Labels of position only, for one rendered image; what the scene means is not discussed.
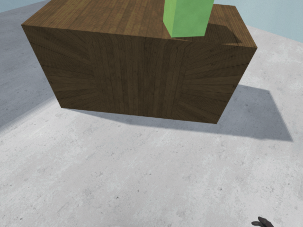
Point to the pedestal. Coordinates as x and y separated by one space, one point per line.
117 56

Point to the carton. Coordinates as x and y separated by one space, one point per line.
187 18

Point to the robot right hand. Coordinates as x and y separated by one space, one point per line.
262 222

